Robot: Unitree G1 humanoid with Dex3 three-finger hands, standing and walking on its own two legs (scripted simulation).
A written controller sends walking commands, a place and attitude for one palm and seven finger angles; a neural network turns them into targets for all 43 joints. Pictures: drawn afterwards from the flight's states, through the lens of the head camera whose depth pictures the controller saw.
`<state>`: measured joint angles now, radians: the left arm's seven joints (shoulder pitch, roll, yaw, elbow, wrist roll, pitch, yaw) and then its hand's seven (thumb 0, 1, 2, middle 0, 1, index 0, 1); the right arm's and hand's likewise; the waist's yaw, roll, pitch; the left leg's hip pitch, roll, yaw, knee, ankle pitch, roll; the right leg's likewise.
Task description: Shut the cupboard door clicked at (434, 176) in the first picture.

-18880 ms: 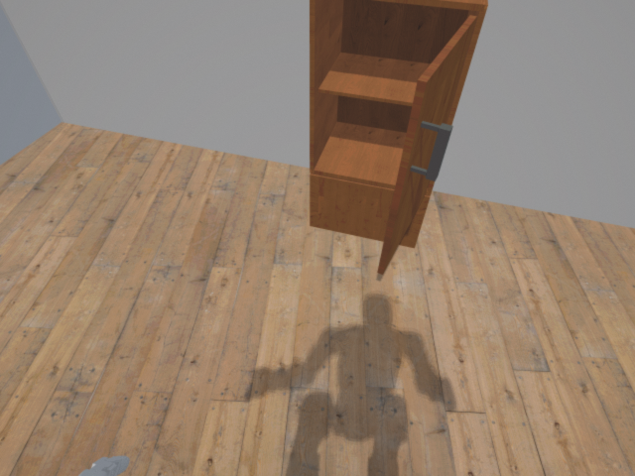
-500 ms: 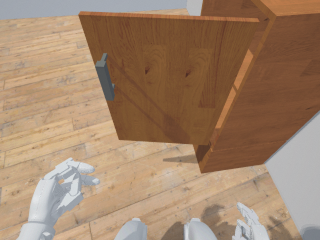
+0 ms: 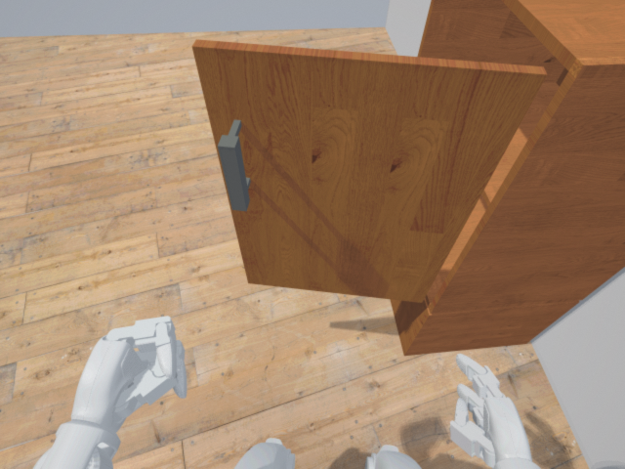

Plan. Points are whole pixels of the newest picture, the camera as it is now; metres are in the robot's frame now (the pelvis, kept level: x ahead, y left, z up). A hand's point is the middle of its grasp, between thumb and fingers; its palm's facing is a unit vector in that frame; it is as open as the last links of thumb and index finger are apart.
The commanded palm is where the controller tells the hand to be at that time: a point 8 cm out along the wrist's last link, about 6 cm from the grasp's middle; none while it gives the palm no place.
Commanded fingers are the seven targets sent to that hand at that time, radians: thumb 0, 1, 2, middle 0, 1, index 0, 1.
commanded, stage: raise the hand and make a fist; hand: left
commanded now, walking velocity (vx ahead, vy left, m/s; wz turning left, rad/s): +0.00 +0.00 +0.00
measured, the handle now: (238, 166) +0.53 +0.17 +0.06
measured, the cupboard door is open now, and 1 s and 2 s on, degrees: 78 78 78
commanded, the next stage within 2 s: bring the fist close to the handle in 0.58 s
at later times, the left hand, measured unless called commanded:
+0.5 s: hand (178, 356) +0.23 +0.17 +0.07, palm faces -0.02 -1.00 -0.05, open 3.1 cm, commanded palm +0.21 +0.22 +0.07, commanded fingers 0.00 0.90 0.90 -1.30 -1.50 -1.30 -1.50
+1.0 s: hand (213, 311) +0.29 +0.15 +0.05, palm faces -0.09 -1.00 -0.04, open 3.1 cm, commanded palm +0.28 +0.21 +0.07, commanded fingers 0.00 0.90 0.90 -1.30 -1.50 -1.30 -1.50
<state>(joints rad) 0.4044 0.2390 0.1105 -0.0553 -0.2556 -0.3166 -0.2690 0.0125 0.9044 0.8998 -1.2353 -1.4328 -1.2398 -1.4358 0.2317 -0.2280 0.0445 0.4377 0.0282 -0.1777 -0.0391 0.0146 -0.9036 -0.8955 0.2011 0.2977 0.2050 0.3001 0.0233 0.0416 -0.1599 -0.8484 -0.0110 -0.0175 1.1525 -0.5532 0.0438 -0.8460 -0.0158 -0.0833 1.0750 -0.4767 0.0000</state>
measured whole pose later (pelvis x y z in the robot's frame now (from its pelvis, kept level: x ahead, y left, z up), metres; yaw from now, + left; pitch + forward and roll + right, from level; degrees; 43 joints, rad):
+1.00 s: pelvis +0.00 -0.02 +0.00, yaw +0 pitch +15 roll -2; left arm 0.09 0.26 0.14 0.19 -0.25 -0.29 -0.26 0.01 0.90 0.90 -1.30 -1.50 -1.31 -1.50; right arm 0.24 -0.25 0.04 0.53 0.03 -0.17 -0.05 0.02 -0.90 -0.90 0.20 0.30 0.21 0.30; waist -0.03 0.04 -0.15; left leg -0.84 0.00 -0.02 1.12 -0.54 0.01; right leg -0.85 0.00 -0.09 1.06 -0.47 -0.03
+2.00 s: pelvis +0.00 -0.01 +0.01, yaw -2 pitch +17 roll -1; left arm -0.48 0.28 0.25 0.82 -0.16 -0.41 -0.16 0.02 0.90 0.90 -1.30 -1.50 -1.30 -1.50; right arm 0.36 -0.26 0.00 0.62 0.01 -0.01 0.00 0.01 -0.91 -0.90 0.20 0.30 0.20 0.30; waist -0.09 0.02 -0.13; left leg -0.85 0.01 0.03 1.04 -0.49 0.03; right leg -0.88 0.01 -0.03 1.00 -0.42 -0.02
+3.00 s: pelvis -0.01 -0.01 -0.01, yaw -2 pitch +24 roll -3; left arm -0.98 0.50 0.29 1.21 -0.10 -0.37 -0.36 0.02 0.90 0.90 -1.30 -1.50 -1.31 -1.50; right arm 0.39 -0.27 0.03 0.65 0.00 0.00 0.00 0.01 -0.91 -0.90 0.20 0.30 0.20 0.30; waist -0.19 0.04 -0.11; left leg -1.06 0.02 0.00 1.16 -0.51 0.03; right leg -1.07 0.02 -0.07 1.08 -0.42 -0.01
